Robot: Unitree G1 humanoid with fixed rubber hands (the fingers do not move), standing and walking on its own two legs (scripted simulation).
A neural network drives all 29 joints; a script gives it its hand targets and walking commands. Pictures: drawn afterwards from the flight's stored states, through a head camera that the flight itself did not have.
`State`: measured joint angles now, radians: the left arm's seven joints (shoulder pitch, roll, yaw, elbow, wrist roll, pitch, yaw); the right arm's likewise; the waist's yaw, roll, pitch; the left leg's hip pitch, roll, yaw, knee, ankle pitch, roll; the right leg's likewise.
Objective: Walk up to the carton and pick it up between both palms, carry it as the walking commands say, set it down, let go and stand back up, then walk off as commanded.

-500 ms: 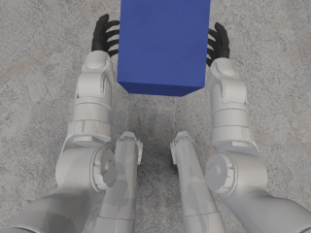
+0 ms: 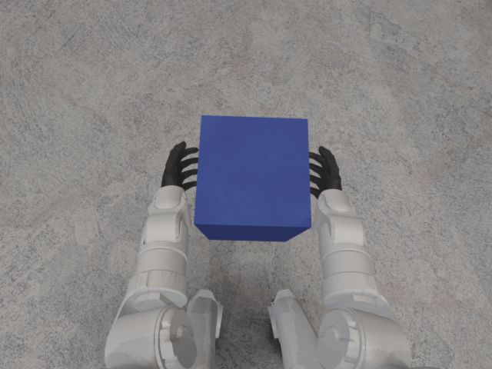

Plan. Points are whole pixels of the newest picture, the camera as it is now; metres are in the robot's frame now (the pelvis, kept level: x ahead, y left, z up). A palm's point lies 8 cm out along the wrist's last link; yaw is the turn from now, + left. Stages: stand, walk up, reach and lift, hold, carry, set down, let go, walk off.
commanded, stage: reach and lift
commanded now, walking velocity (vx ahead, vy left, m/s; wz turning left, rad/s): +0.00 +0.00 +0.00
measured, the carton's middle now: (250, 189) +0.41 -0.01 -0.13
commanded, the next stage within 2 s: none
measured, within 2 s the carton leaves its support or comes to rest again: neither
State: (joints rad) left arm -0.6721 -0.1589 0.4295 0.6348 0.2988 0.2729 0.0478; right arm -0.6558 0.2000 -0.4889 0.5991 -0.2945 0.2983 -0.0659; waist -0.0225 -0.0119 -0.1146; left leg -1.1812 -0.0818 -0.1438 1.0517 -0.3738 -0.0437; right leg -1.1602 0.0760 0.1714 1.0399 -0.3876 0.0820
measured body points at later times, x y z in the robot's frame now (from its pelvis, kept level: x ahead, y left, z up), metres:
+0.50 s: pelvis +0.02 +0.00 +0.06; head +0.13 +0.01 +0.49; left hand +0.38 +0.13 +0.00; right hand +0.37 -0.14 +0.01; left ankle +0.05 +0.13 -0.65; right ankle +0.05 -0.16 -0.65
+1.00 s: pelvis +0.03 +0.00 +0.09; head +0.05 +0.01 +0.54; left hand +0.37 +0.12 +0.08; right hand +0.36 -0.14 +0.08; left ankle +0.05 +0.13 -0.65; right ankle +0.05 -0.15 -0.65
